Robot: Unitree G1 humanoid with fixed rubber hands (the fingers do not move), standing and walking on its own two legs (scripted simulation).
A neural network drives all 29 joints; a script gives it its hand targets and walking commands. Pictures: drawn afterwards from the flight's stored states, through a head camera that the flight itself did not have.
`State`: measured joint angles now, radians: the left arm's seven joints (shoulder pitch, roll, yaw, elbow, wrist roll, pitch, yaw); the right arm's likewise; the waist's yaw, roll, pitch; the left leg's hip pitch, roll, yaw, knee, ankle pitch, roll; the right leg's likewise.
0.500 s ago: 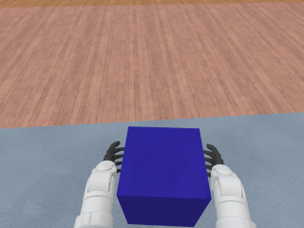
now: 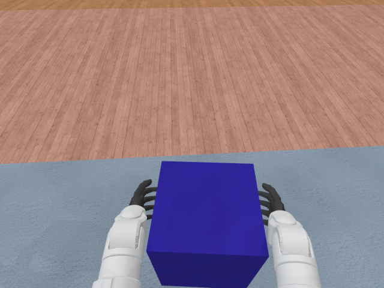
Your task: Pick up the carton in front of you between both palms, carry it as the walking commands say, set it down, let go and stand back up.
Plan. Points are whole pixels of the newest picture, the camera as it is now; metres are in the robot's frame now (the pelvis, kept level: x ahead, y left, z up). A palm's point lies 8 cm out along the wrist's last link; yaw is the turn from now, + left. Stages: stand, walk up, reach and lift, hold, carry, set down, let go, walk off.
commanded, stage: reach and lift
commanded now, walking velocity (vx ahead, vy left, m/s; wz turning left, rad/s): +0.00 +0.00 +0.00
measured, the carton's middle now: (205, 227) +0.29 +0.00 -0.05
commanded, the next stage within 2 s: hold in 0.18 s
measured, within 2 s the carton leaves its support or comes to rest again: neither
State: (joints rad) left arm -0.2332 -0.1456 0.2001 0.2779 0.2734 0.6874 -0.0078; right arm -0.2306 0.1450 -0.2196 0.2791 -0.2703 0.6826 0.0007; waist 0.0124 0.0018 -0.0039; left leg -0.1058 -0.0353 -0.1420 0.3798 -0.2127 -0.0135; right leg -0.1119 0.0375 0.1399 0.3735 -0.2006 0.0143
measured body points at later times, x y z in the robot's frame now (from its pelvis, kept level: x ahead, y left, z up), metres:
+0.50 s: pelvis -0.01 +0.00 +0.00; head -0.05 +0.00 +0.45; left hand +0.28 +0.16 +0.03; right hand +0.29 -0.15 +0.03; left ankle +0.00 +0.13 -0.75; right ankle +0.01 -0.13 -0.75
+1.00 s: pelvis -0.01 +0.00 +0.00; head -0.05 +0.00 +0.45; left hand +0.28 +0.15 +0.04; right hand +0.29 -0.15 +0.04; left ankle +0.00 +0.13 -0.75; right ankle +0.01 -0.13 -0.75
